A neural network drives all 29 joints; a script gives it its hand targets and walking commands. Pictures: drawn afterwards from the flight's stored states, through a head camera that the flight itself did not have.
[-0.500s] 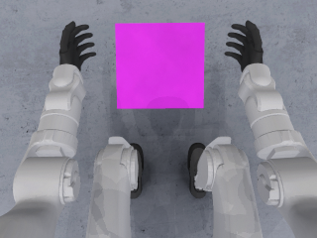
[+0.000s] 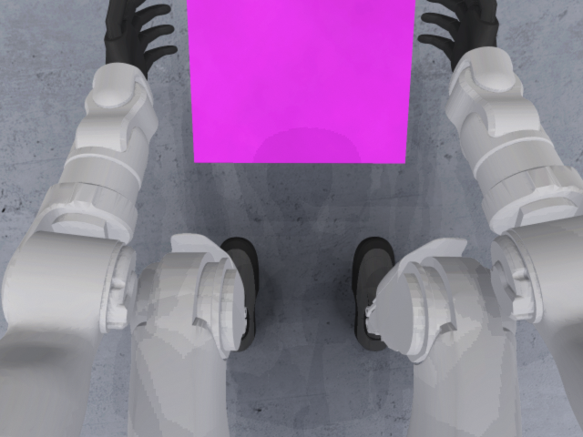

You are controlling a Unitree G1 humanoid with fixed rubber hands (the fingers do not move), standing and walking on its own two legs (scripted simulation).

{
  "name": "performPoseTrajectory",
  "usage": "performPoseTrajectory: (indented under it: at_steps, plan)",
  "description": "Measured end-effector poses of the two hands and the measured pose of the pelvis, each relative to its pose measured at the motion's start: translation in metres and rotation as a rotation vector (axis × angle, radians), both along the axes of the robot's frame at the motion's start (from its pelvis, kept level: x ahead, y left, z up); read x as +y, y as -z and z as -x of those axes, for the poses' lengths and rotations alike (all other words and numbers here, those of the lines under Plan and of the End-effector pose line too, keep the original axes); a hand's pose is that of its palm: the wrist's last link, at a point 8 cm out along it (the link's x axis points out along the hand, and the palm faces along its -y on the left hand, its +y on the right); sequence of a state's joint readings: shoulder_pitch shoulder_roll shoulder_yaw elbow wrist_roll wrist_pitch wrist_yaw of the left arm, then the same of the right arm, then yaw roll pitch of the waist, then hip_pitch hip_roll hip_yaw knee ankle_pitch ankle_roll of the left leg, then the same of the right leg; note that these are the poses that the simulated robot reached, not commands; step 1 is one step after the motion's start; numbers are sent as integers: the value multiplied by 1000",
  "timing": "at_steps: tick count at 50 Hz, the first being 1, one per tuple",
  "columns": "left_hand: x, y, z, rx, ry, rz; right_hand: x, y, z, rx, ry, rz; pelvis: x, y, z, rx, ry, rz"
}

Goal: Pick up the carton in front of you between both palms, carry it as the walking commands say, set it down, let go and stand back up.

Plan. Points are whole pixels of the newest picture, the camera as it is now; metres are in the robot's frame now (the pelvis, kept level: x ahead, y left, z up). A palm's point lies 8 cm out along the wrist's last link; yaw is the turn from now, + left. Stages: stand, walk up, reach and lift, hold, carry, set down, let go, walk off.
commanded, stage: reach and lift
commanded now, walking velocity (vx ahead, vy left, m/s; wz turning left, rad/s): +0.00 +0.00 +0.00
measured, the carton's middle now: (297, 82) +0.50 +0.03 -0.24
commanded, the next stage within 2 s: none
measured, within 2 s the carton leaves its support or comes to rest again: leaves its support in 0.64 s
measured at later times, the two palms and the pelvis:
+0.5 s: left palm (158, 56) +0.51 +0.18 -0.17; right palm (440, 50) +0.52 -0.12 -0.17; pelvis +0.00 +0.00 +0.01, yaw +0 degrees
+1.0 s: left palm (46, 41) +0.47 +0.19 +0.00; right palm (526, 13) +0.50 -0.11 +0.00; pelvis +0.00 -0.01 +0.07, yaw +3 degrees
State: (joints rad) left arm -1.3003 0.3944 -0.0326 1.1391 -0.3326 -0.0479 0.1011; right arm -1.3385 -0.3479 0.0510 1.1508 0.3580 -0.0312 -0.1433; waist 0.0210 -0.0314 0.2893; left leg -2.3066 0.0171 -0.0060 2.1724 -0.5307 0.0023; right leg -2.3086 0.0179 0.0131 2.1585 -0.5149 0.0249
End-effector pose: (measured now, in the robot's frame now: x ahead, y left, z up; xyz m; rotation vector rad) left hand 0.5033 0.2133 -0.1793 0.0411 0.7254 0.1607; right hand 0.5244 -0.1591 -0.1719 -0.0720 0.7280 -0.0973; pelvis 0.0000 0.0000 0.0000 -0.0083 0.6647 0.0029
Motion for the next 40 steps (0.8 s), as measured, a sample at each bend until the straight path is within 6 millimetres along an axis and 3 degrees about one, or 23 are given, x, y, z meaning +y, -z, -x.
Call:
performPoseTrajectory:
  at_steps: [11,17,32,36,40]
  plan:
    - [-16,-7,4,18,24,11,11,-4,10,24,-6,-6,1,-10,-2,28,-6,4]
    - [-35,-9,-3,11,35,19,34,-6,5,8,-34,-21,0,-12,0,34,-5,2]
    - [-38,-13,-4,18,9,15,34,-12,3,10,2,-14,-4,2,8,-20,-4,-6]
    - [-37,-36,-1,-16,6,22,34,-35,7,-23,11,-25,-5,-1,6,-50,-10,-5]
    - [-34,-78,9,-45,-13,31,37,-73,17,-51,20,-50,-6,-16,3,-61,-19,-6]
